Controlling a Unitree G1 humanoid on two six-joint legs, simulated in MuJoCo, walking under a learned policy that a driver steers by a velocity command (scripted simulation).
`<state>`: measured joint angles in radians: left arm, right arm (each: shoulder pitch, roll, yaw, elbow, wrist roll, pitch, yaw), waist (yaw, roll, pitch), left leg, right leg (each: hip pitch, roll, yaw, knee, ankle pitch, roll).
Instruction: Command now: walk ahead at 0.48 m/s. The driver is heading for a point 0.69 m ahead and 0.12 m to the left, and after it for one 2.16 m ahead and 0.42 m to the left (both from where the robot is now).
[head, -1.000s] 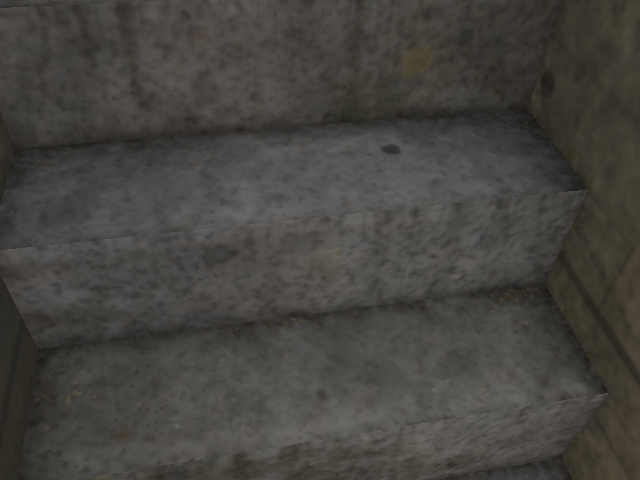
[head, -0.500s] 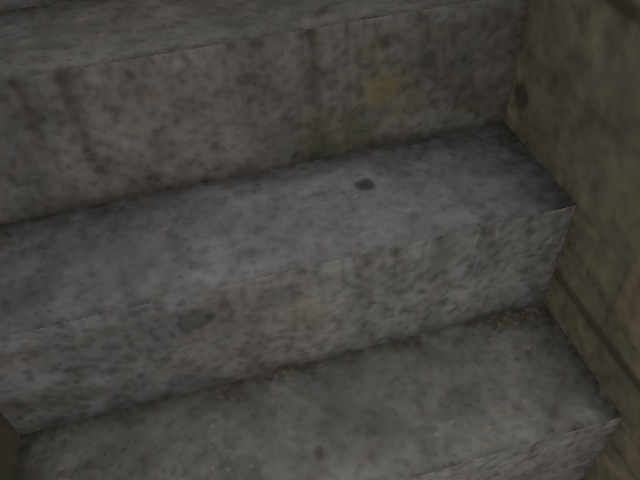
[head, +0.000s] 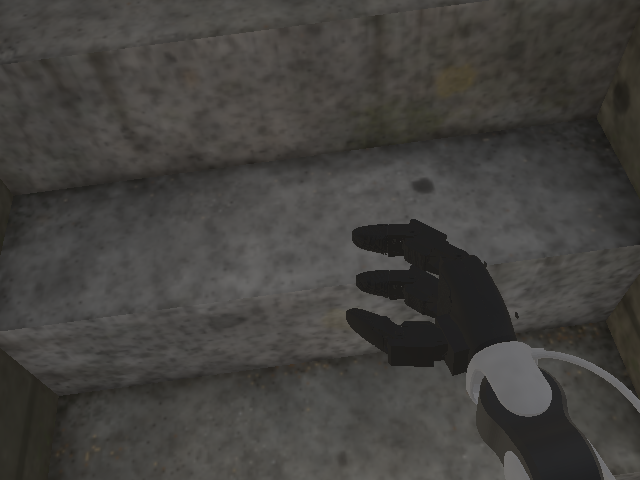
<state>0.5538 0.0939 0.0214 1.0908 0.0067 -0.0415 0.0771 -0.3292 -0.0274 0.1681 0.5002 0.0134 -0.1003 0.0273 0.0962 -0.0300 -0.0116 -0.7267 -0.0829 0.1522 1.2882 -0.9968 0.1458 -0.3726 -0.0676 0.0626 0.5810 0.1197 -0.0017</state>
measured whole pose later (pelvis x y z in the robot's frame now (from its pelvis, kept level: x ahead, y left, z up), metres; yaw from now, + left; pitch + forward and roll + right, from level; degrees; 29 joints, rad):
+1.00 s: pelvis +0.21 +0.02 +0.16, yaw +19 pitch +7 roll -4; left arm -0.09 0.01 -0.18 0.52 0.02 -0.11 0.02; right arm 0.53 -0.11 0.00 1.02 0.02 -0.03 -0.02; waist -0.05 0.04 -0.07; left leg -0.17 0.01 -0.15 0.36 -0.19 0.07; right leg -1.29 -0.06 -0.11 1.87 -0.31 -0.05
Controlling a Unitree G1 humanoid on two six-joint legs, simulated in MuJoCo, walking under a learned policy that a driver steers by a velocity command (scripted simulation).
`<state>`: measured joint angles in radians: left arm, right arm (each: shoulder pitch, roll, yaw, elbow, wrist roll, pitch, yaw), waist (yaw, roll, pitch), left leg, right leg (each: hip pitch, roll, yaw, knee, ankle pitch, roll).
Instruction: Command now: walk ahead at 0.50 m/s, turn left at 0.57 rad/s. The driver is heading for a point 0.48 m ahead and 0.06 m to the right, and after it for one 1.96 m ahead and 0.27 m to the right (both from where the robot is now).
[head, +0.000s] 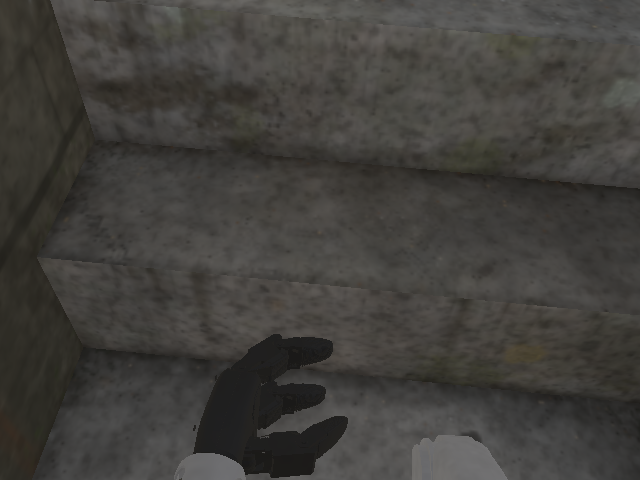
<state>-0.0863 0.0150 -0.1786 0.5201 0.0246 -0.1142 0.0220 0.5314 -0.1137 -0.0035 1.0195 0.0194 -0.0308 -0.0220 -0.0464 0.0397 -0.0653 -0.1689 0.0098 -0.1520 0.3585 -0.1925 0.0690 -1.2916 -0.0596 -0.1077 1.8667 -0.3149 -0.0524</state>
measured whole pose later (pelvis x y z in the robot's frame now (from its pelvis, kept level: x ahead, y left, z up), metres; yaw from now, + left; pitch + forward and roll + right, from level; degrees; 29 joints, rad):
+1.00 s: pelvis +0.18 +0.00 +0.21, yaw -15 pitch -1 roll -3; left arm -0.01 0.11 -0.03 0.63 -0.03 0.04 0.03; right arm 0.58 -0.20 -0.08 0.97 -0.04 -0.01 -0.10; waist -0.12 0.04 -0.01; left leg 0.09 0.27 0.33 0.30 -0.31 -0.08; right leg -1.25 -0.16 -0.07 1.99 -0.32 0.00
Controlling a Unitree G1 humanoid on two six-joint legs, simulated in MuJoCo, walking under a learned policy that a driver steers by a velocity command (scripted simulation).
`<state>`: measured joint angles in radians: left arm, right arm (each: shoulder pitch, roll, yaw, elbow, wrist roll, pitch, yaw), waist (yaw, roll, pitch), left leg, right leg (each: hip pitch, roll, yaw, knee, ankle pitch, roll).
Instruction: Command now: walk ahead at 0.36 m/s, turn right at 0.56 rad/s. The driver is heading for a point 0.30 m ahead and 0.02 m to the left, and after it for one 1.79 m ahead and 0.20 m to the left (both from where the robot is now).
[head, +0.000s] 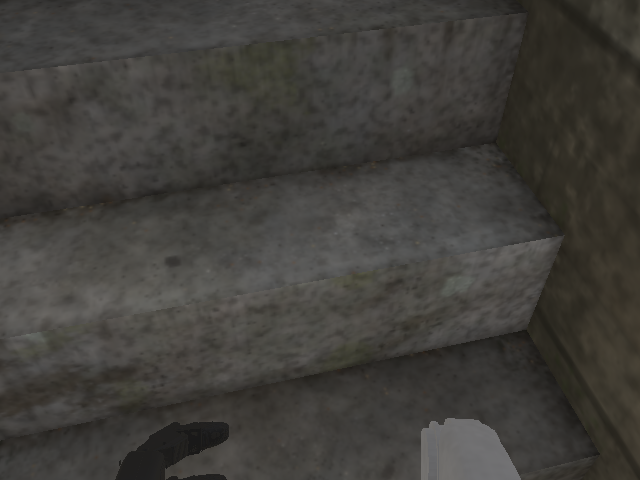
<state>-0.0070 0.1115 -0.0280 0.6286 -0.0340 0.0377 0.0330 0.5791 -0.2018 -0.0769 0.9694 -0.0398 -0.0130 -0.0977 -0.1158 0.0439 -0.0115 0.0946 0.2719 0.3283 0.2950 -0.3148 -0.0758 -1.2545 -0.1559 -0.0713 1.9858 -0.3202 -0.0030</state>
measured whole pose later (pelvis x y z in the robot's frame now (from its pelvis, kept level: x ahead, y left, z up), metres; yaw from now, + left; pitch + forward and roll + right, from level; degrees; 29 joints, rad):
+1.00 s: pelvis +0.25 -0.09 +0.23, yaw +11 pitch +1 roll +4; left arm 0.49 0.27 0.03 0.76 -0.01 0.06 0.13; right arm -0.10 -0.07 0.09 0.50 0.05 0.06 0.02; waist 0.05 0.03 0.09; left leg -1.47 0.20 0.08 2.21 -0.38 -0.09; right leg 0.03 -0.07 -0.36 0.24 -0.30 -0.04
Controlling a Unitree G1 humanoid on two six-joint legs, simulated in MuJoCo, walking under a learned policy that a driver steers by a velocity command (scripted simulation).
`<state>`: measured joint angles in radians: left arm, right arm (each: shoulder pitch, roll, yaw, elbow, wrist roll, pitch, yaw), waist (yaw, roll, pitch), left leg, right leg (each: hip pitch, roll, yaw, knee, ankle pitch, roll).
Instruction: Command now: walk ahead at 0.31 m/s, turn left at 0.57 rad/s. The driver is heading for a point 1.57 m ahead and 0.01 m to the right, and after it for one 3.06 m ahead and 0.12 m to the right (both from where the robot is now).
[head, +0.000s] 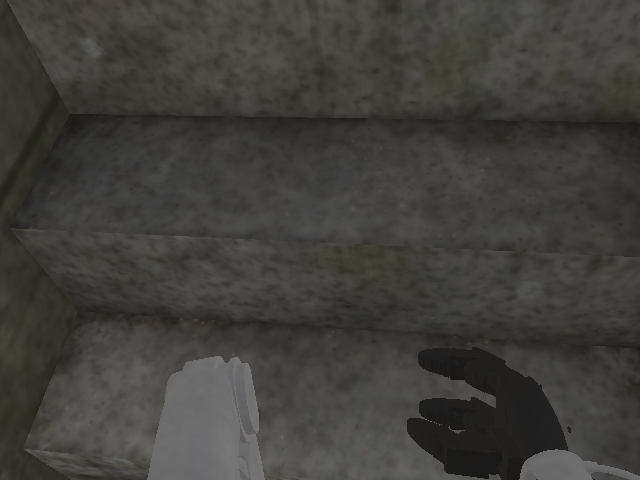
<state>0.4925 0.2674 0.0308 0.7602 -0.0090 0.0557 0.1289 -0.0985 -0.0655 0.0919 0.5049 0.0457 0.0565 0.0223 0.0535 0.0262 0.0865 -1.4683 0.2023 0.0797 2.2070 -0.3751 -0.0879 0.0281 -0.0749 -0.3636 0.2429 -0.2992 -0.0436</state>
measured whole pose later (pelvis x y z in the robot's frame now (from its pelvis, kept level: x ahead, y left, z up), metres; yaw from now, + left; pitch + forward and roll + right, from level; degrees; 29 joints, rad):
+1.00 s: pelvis +0.10 +0.02 +0.20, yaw -3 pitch +0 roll +0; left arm 0.33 0.14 0.04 0.78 0.03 0.03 0.10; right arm 0.13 -0.22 -0.03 0.82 -0.01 0.00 -0.11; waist 0.07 0.04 -0.04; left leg -0.35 0.11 0.22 0.59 -0.23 0.03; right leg -0.65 -0.06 0.05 1.49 -0.27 0.04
